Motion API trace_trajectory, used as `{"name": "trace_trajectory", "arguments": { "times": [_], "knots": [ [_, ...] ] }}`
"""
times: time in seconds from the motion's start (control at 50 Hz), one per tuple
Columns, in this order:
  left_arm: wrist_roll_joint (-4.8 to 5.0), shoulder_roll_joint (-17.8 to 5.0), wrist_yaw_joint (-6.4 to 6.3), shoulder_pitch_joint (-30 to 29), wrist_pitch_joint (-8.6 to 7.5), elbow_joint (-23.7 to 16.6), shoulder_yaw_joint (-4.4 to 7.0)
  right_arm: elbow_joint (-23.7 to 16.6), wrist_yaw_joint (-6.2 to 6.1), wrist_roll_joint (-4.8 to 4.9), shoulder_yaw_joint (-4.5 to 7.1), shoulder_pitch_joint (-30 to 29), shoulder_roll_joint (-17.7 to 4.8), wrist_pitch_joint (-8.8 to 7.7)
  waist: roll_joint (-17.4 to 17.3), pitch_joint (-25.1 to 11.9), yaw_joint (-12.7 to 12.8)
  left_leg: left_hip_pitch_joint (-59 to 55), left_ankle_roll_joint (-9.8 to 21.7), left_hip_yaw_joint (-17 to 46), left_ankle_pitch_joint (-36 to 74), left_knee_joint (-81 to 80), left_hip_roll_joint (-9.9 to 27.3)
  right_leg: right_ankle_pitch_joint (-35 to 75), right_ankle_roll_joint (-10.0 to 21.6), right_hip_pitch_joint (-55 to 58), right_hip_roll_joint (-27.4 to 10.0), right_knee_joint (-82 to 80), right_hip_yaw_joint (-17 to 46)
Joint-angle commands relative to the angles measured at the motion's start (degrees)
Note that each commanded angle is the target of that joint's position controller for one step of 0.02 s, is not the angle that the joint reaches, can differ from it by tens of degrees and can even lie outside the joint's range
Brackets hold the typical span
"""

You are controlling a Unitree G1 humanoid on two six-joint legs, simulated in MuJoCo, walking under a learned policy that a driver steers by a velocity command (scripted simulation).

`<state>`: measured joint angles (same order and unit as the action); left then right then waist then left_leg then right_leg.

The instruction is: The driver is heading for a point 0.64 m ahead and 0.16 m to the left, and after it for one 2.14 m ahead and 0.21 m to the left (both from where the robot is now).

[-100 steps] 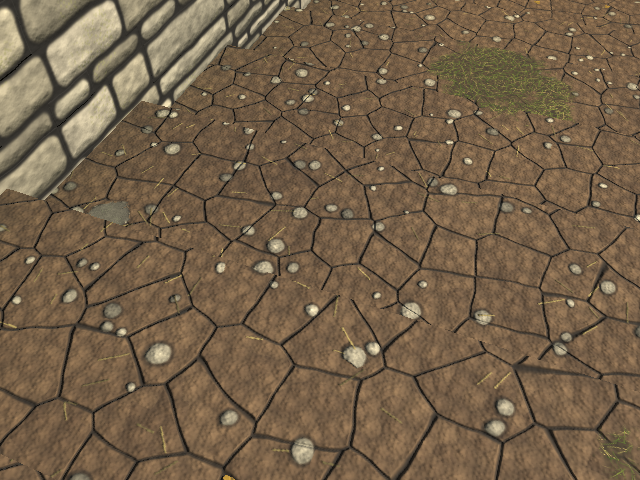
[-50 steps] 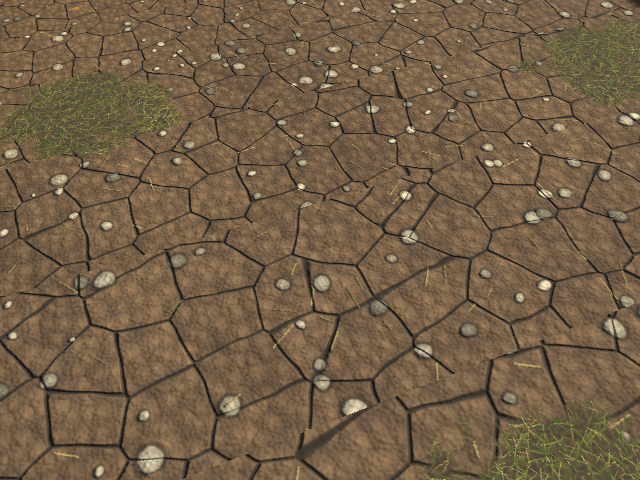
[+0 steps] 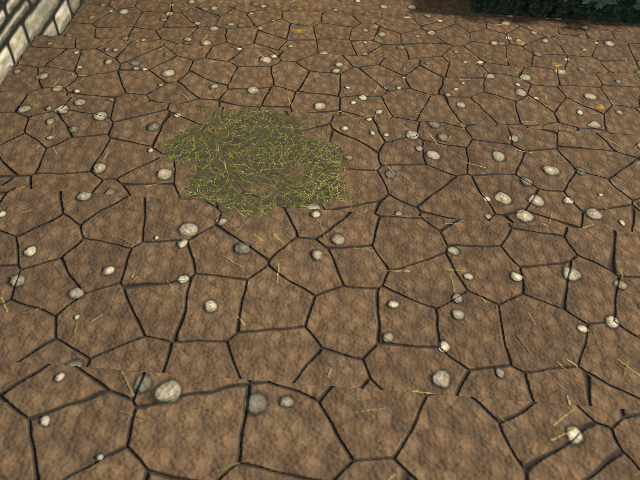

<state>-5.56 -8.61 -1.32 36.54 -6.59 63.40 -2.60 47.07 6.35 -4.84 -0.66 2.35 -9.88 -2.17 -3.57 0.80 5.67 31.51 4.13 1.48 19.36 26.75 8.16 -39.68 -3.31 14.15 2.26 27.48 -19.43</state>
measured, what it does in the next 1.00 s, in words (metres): goes down, turning left: left foot 0.16 m lower, then right foot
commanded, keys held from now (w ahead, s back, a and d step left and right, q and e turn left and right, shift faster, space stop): q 0.74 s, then w+q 0.26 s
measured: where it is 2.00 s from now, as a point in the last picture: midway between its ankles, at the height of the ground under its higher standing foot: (251, 375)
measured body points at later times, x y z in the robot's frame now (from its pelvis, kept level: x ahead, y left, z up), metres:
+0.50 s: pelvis +0.30 -0.01 -0.10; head +0.33 -0.01 +0.35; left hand +0.39 +0.29 -0.19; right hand +0.49 -0.25 -0.21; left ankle +0.22 +0.11 -0.79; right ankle +0.45 -0.10 -0.82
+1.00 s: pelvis +0.35 +0.01 -0.07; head +0.36 +0.04 +0.38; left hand +0.31 +0.32 -0.18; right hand +0.55 -0.17 -0.19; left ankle +0.26 +0.06 -0.82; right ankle +0.50 -0.07 -0.76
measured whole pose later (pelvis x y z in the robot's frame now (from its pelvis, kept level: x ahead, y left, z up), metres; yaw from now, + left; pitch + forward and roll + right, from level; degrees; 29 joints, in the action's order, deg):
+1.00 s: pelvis +0.35 +0.01 -0.07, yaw +37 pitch +0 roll -2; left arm -4.1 -16.3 -0.4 7.7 -4.4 46.7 2.4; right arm 45.5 3.0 -3.3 3.2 21.3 -13.6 -5.9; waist -0.1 2.2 -0.9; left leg 2.9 4.6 4.2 -11.7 14.8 -1.7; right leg -14.2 0.5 -29.9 -1.8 49.1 0.3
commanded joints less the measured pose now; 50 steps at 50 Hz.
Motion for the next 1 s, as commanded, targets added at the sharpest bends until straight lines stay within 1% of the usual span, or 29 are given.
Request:
{"name": "trace_trajectory", "arguments": {
  "times": [0.02, 0.06, 0.08, 0.1, 0.12, 0.14, 0.16, 0.18, 0.2, 0.24, 0.26, 0.3, 0.36, 0.42, 0.44, 0.46, 0.48, 0.52, 0.54, 0.6, 0.66, 0.7, 0.8, 0.82, 0.84, 0.86, 0.9, 0.92, 1.0],
  "knots": [
    [1.29, -6.9, -1.93, 7.2, 0.67, 1.3, 1.65, -3.6, -0.73, -0.17, 0.34, -9.8, -3.1, -0.19, 0.6, 12.3, 2.2, 7.5, -1.7, -3.2, -4.4, -7.2, -0.8, 49.1, 9.8, -1.3, -14.6, -2.0, 7.5],
    [2.32, -9.1, -1.93, 8.1, 1.39, 0.9, 2.20, 1.5, -2.11, -0.22, 1.68, -0.7, -6.1, -1.01, 0.2, 6.8, -1.0, -8.5, -2.8, -6.0, -2.2, -7.5, -3.1, 53.3, 6.4, -5.0, -11.9, 6.7, 5.8],
    [1.08, -11.2, -0.53, 5.1, 1.95, -0.5, 2.68, 5.7, -3.21, 1.37, 3.82, 12.9, -10.3, -1.84, -1.3, 1.7, -7.0, -29.9, -1.4, -8.3, 5.4, -6.1, -5.7, 54.1, 3.6, -15.5, -10.5, 16.2, 4.3],
    [-0.09, -9.4, 1.64, 1.1, 2.26, -2.6, 1.56, 9.0, -4.22, 1.35, 5.72, 27.1, -15.0, -1.96, -3.1, -4.3, -14.5, -56.1, 4.5, -5.8, 16.1, -1.1, -2.9, 48.3, -0.8, -34.7, -8.6, 30.2, 6.0],
    [-0.16, -1.3, 5.03, 10.9, 2.50, -4.1, -0.31, 14.0, -4.51, 2.92, 7.54, 45.2, -21.6, -0.57, -13.1, -31.4, -13.4, -96.1, 23.0, 10.4, 56.2, 22.0, 11.7, -2.5, -7.9, -50.7, -1.9, 65.4, 8.4],
    [3.02, -9.1, 6.70, -0.5, 1.61, -8.2, 1.45, 15.7, -3.97, 0.55, 7.25, 50.8, -18.8, -1.13, -2.0, -39.6, -20.3, -98.1, 27.7, 23.9, 67.5, 20.8, 18.1, -9.1, -9.3, -59.4, -0.7, 81.5, 17.7],
    [5.07, -10.3, 6.19, -18.1, -0.67, -15.7, 2.53, 14.0, -5.29, 1.32, 8.10, 43.6, -18.9, -2.36, -2.6, -24.5, -21.7, -85.4, 25.0, 25.8, 44.2, 14.0, 16.1, -8.9, -10.0, -75.9, -3.2, 80.7, 22.2],
    [5.38, -13.3, 4.50, -24.1, -2.25, -18.3, 3.37, 8.8, -6.13, 2.46, 7.64, 31.9, -16.8, -3.17, 2.1, -16.6, -18.2, -63.1, 22.7, 23.0, 35.4, 8.2, 15.4, -10.2, -7.0, -71.7, -8.0, 74.6, 23.9],
    [4.01, -14.5, 3.24, -21.9, -2.03, -18.2, 4.35, 6.7, -5.92, 1.58, 6.58, 25.0, -13.9, -3.25, 4.5, -11.4, -12.5, -44.6, 22.2, 19.6, 32.3, 4.3, 14.4, -12.0, -4.3, -62.5, -10.4, 70.1, 23.4],
    [1.39, -8.2, 0.26, -17.5, -0.91, -17.9, 3.01, 2.7, -4.28, 2.65, 4.32, 13.4, -7.8, -4.62, 4.4, 2.4, -1.9, -6.2, 18.4, 13.7, 19.1, -8.5, 10.7, 2.1, -0.3, -46.6, -12.8, 44.9, 24.7],
    [2.76, -6.5, 0.31, -12.5, -0.60, -16.0, 2.77, 0.0, -3.40, 3.10, 5.03, 9.8, -10.3, -5.51, 1.9, 2.7, 0.1, 2.3, 18.1, 9.9, 15.7, -10.9, 6.9, 13.3, 0.6, -39.2, -10.0, 33.9, 23.2],
    [5.30, -8.6, 2.46, -9.2, 0.71, -13.7, 3.36, -3.8, -1.56, 0.47, 7.58, 5.9, -18.4, -6.05, -1.1, 0.2, 1.5, 8.8, 14.7, 6.9, 7.5, -11.7, 0.9, 29.3, 1.4, -26.8, -5.7, 21.2, 17.3],
    [4.87, -8.4, 2.86, -12.6, 1.26, -14.6, 3.00, -5.6, -0.24, 1.03, 7.56, 5.9, -15.5, -5.68, -1.1, 0.1, 1.3, 6.6, 10.7, 9.8, -7.4, -8.5, 0.1, 46.4, 1.6, -21.9, -4.9, 9.4, 20.6],
    [3.57, -15.7, 1.07, -14.5, -0.60, -16.0, 5.60, -6.8, 0.29, 1.15, 6.72, 4.8, -11.9, -5.70, 1.5, -2.3, 2.0, 1.9, 4.9, 11.9, -17.4, 0.5, -4.0, 48.7, 5.3, -17.7, -6.0, 8.0, 20.2],
    [3.79, -20.4, 0.53, -11.9, -1.67, -16.4, 7.18, -8.0, 0.34, 1.77, 6.06, 5.9, -9.6, -6.00, 6.4, -5.5, 3.1, 1.7, 0.3, 9.7, -17.5, 8.3, -9.0, 64.9, 10.1, -11.5, -8.9, 5.1, 21.0],
    [4.67, -27.6, 0.04, -12.1, -2.40, -18.7, 8.36, -8.8, -0.62, 2.61, 4.66, 16.8, -3.0, -5.78, 21.9, -17.8, -2.6, 2.0, -5.4, 3.2, -44.5, 22.2, -17.2, 85.7, 27.2, -1.0, -26.6, -5.7, 41.2],
    [3.45, -23.7, 0.46, -15.7, -1.98, -20.4, 7.38, -7.6, -1.88, 2.64, 5.50, 19.4, -6.7, -4.99, 21.1, -18.0, -4.2, 6.0, -6.5, 3.4, -61.7, 34.1, -15.6, 74.1, 31.1, -2.7, -31.5, -8.1, 50.0],
    [5.72, -17.5, -0.31, -24.6, -0.94, -22.3, 6.71, -6.2, -4.71, 1.04, 6.93, 16.5, -12.5, -2.69, 13.6, -9.8, -5.8, 4.4, -6.9, 2.2, -55.9, 41.0, -8.7, 39.0, 21.2, -18.6, -24.9, -13.8, 40.6],
    [6.78, -14.2, -0.78, -28.6, -0.19, -23.6, 5.73, -5.0, -5.70, 0.50, 6.98, 18.0, -12.2, -2.16, 12.6, -9.3, -7.7, -0.7, -7.2, 1.7, -52.6, 41.1, -7.0, 33.0, 18.8, -23.7, -22.3, -16.1, 36.0],
    [4.79, -15.6, -2.88, -33.3, -0.42, -25.8, 6.66, -5.1, -3.94, 1.16, 4.76, 17.4, -6.8, -1.76, 7.5, -5.6, -9.5, -11.9, -7.3, -4.6, -45.5, 33.9, -6.2, 37.1, 14.7, -32.7, -16.3, -19.3, 22.1],
    [4.62, -19.7, -3.70, -27.4, -0.47, -24.3, 9.06, -7.3, -1.26, 2.52, 5.02, 10.4, -9.8, -1.32, 9.1, -5.2, -3.8, -11.1, -7.3, -4.6, -43.4, 19.9, -5.2, 35.5, 15.0, -23.8, -18.7, -17.6, 21.7],
    [4.24, -20.7, -3.22, -26.6, -0.35, -24.2, 10.05, -7.7, -1.35, 2.67, 5.44, 9.9, -11.6, -1.18, 9.6, -5.0, -2.8, -11.8, -5.6, -3.3, -41.9, 13.2, -4.9, 33.8, 16.5, -20.9, -22.3, -17.1, 24.7],
    [2.99, -16.3, -1.87, -29.1, 0.75, -21.7, 7.97, -7.1, -2.81, 2.57, 8.02, 14.6, -13.9, -3.20, 8.4, -4.0, -5.7, -28.3, 4.7, -4.2, -29.7, -3.2, -7.8, 10.1, 11.2, -30.2, -22.0, -12.6, 20.4],
    [2.04, -13.0, -1.80, -28.1, 0.84, -22.0, 6.76, -7.4, -3.83, 2.26, 8.76, 16.3, -15.5, -4.22, 2.6, -3.6, -6.0, -32.4, 10.9, 6.0, -36.1, -9.1, -1.4, 10.1, 8.2, -35.9, -17.3, -2.9, 15.2],
    [2.25, -11.1, -1.51, -33.8, 0.36, -25.5, 5.79, -6.7, -4.84, 2.88, 9.23, 21.1, -19.0, -5.22, -5.8, -0.6, -10.4, -36.9, 20.7, 32.7, -54.4, -18.5, 12.4, 12.4, 3.5, -52.1, -6.4, 9.3, 12.6],
    [2.94, -11.2, 0.02, -35.5, 0.81, -24.1, 5.53, -5.6, -5.32, 0.32, 8.63, 20.0, -17.4, -6.08, -3.6, 4.9, -10.6, -37.1, 17.0, 33.6, -57.6, -21.6, 12.3, 13.9, 4.0, -61.0, -5.6, 16.1, 21.3],
    [1.54, -15.6, 0.79, -32.4, 1.35, -21.4, 7.26, -5.4, -4.44, 1.42, 6.96, 17.3, -12.6, -5.89, -2.8, 2.3, -7.3, -39.1, 12.1, 24.8, -48.7, -20.1, 7.7, 17.2, 4.4, -60.6, -5.4, 23.4, 23.0],
    [0.60, -14.7, 0.78, -33.2, 1.32, -21.4, 6.95, -5.0, -3.90, 2.21, 5.87, 17.4, -10.7, -5.52, -3.1, 2.5, -6.9, -38.2, 11.2, 22.4, -45.5, -20.0, 6.5, 19.3, 4.5, -59.8, -5.4, 24.6, 22.5],
    [1.83, -11.1, 1.31, -34.7, 1.39, -21.0, 5.46, -5.5, -2.96, 1.16, 5.35, 16.5, -12.2, -4.06, -2.2, 4.0, -6.0, -29.6, 10.6, 17.2, -40.0, -21.4, 3.5, 30.1, 3.1, -51.8, -4.3, 20.0, 20.7]
  ]
}}
Velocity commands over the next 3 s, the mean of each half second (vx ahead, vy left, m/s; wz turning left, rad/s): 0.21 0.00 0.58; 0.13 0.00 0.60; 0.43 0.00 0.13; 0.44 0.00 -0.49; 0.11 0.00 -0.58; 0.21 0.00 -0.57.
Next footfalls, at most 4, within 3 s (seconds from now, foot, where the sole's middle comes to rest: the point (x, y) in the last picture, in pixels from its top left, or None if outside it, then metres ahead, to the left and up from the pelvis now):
0.10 left None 0.26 0.13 -0.86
0.44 right None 0.49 -0.09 -0.86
0.80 left None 0.30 0.08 -0.86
1.24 right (334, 447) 0.62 0.04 -0.86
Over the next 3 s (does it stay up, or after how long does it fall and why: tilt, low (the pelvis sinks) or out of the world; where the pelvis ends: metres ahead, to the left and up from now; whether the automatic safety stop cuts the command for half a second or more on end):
stays up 1.04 0.31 -0.22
